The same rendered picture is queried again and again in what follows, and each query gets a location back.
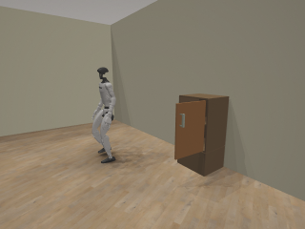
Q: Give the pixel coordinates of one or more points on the humanoid robot torso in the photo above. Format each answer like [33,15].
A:
[105,97]

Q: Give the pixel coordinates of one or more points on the left robot upper arm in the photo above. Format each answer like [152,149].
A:
[108,86]

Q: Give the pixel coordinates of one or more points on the robot left hand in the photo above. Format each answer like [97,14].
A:
[107,121]

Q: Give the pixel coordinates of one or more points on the right robot forearm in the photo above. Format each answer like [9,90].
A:
[100,104]

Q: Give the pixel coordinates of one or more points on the cupboard door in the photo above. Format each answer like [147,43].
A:
[189,140]

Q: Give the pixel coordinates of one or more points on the handle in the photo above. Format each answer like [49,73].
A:
[182,121]

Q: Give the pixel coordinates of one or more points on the left robot thigh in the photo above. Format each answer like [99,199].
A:
[103,132]

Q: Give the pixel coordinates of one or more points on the robot right hand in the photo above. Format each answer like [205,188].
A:
[94,114]

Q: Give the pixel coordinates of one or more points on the left robot forearm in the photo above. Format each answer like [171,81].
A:
[112,104]

